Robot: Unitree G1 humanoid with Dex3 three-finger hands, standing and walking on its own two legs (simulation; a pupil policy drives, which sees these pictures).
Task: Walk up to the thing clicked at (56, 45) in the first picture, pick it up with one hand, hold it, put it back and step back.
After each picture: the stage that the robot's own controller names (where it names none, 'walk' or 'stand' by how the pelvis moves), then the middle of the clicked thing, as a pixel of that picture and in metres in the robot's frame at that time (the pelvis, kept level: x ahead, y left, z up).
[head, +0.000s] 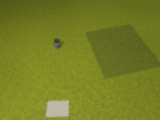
stand; (57, 43) +1.36 +0.32 -0.72
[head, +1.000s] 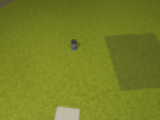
walk; (73, 45) +1.26 +0.15 -0.69
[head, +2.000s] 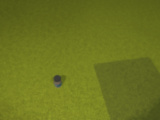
walk; (57, 81) +0.79 +0.21 -0.71
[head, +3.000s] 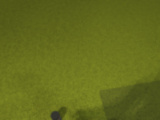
walk; (56, 117) +0.45 +0.24 -0.70
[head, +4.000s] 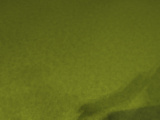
stand; out of the picture +0.30 +0.20 -0.72
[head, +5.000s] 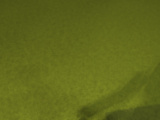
stand; out of the picture +0.30 +0.21 -0.73
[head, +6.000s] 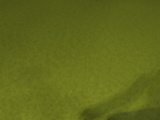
stand; out of the picture +0.30 +0.21 -0.73
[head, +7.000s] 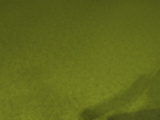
stand; out of the picture +0.29 +0.21 -0.73
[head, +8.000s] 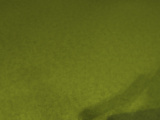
go down; out of the picture +0.29 +0.21 -0.73
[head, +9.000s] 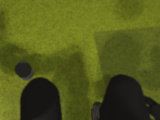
go down; (24, 71) +0.39 +0.23 -0.32
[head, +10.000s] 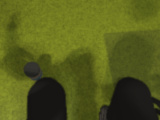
approach; (33, 71) +0.38 +0.24 -0.31
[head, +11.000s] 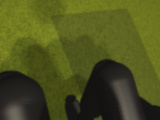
close in; out of the picture +0.36 +0.28 -0.22
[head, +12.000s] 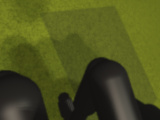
close; out of the picture +0.36 +0.28 -0.22
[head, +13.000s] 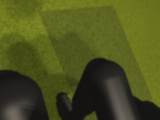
lift; out of the picture +0.35 +0.28 -0.22
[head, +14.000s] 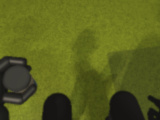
lift; (22, 83) +0.31 +0.22 -0.01
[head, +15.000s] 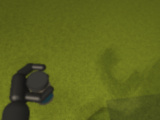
lift; (41, 88) +0.32 +0.17 +0.01
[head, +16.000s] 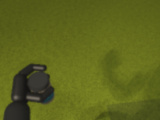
hold; (42, 88) +0.32 +0.17 +0.01
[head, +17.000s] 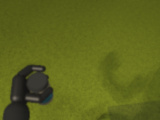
hold; (41, 89) +0.32 +0.17 +0.01
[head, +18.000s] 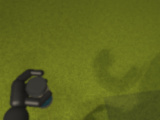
crouch; (40, 93) +0.32 +0.17 -0.03
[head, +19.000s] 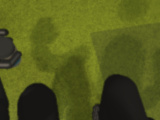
lower; (7, 53) +0.43 +0.24 -0.09
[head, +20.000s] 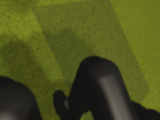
lower; out of the picture +0.41 +0.30 -0.22
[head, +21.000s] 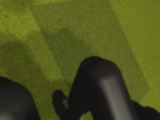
lower; out of the picture +0.40 +0.30 -0.22
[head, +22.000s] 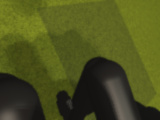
lower; out of the picture +0.38 +0.30 -0.22
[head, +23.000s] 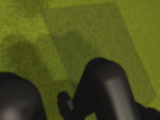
lower; out of the picture +0.37 +0.30 -0.22
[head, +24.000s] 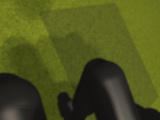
open; out of the picture +0.37 +0.27 -0.22
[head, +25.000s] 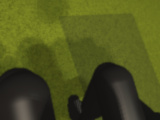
stand; out of the picture +0.37 +0.26 -0.23
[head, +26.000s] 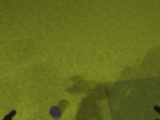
stand; (55, 113) +0.35 +0.18 -0.58
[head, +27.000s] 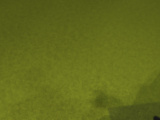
stand; out of the picture +0.33 +0.18 -0.67
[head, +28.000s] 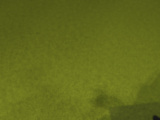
stand; out of the picture +0.33 +0.18 -0.67
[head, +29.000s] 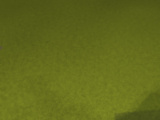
stand; out of the picture +0.36 +0.16 -0.72
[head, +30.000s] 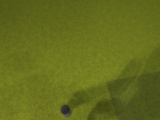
walk; (66, 111) +0.40 +0.16 -0.69
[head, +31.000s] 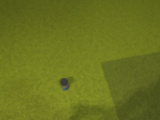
walk; (64, 84) +0.67 +0.19 -0.70
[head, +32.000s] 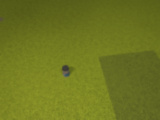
stand; (65, 71) +0.95 +0.23 -0.71
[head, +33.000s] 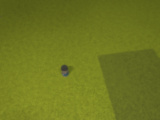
stand; (64, 70) +0.92 +0.22 -0.72
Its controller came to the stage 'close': yes
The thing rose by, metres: 0.71
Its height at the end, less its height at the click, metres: +0.00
